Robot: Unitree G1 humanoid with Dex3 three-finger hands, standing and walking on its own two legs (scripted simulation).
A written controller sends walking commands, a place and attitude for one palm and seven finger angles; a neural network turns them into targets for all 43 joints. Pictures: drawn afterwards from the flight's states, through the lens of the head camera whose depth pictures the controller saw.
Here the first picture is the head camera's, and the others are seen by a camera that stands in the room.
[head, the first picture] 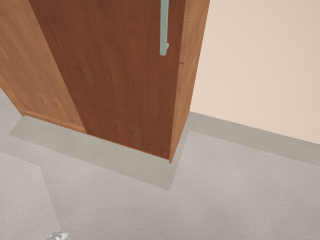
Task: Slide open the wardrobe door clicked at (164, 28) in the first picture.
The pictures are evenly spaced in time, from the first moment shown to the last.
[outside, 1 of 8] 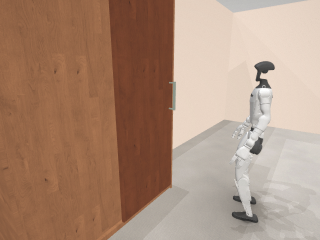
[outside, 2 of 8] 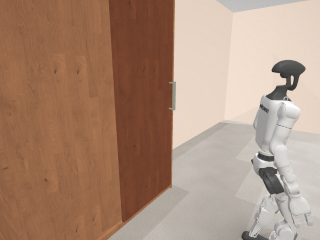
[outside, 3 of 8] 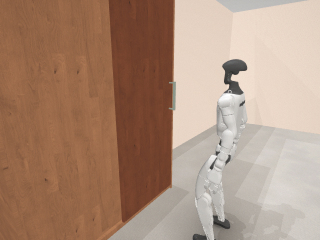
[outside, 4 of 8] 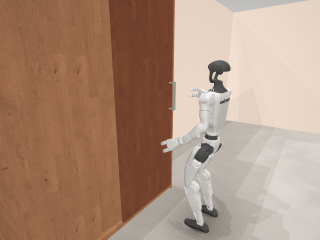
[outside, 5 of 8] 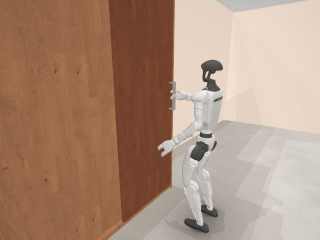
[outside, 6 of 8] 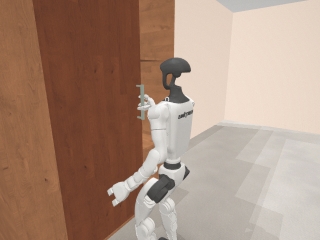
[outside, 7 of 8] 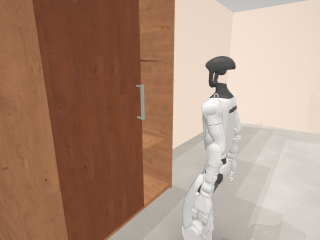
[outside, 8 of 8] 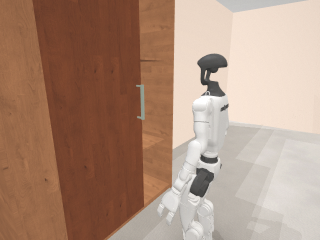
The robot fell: no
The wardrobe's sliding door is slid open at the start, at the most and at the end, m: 0.00 0.43 0.43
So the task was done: yes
